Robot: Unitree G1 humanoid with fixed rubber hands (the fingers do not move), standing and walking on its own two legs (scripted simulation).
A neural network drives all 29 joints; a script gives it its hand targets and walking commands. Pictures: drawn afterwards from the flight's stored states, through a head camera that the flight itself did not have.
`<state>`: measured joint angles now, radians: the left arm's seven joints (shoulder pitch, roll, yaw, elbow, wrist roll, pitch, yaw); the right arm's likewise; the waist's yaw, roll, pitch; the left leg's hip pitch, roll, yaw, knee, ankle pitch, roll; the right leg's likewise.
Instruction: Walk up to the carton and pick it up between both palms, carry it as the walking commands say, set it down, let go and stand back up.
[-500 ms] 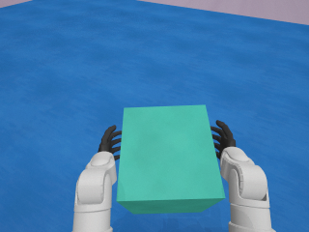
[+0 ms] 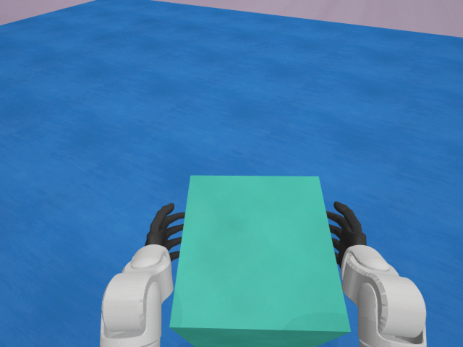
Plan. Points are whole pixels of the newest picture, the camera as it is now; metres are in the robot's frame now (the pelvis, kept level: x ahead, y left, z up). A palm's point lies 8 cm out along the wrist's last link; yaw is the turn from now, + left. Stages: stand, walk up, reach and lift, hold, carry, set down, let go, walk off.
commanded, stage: carry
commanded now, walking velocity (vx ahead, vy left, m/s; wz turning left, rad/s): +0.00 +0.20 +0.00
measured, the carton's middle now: (252, 269) +0.24 +0.00 +0.04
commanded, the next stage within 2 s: none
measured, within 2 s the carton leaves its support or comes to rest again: neither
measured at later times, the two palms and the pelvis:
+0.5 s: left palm (49, 295) +0.17 +0.29 +0.08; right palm (251, 293) +0.18 +0.00 +0.08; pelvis -0.06 +0.15 -0.02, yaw -1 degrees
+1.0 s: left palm out of the picture +0.13 +0.47 +0.08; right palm (116, 317) +0.14 +0.18 +0.09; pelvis -0.10 +0.32 +0.00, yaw +0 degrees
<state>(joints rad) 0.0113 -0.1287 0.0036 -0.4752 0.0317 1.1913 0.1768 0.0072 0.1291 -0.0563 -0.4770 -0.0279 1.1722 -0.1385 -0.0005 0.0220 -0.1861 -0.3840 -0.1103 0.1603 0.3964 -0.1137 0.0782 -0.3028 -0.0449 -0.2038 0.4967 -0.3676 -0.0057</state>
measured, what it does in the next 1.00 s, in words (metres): steps to the left: left foot, then right foot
